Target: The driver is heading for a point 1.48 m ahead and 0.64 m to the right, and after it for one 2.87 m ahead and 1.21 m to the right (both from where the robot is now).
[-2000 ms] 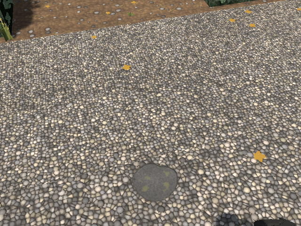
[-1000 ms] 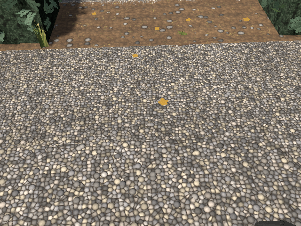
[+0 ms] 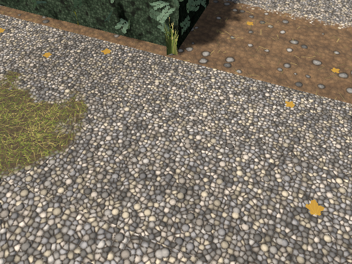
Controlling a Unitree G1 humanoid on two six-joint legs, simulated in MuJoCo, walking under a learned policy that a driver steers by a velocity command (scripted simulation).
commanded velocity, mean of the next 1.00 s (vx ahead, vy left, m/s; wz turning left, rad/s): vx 0.50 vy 0.00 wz -0.50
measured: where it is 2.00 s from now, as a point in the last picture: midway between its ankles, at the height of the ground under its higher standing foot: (272, 171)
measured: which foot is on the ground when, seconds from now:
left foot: down 0.00-0.24, up 0.26-0.62, down 0.64-1.00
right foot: up 0.00-0.18, down 0.20-0.64, up 0.66-0.96, down 0.98-1.00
